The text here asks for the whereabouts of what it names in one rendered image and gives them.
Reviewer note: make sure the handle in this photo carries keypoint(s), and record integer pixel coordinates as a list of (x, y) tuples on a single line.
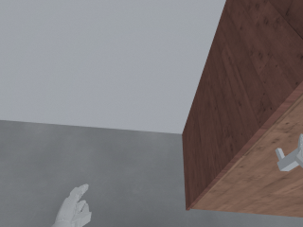
[(286, 163)]

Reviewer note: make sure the robot left hand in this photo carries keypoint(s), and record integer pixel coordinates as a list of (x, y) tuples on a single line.
[(70, 208)]

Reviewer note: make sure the wardrobe door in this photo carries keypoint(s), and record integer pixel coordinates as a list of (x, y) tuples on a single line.
[(254, 184)]

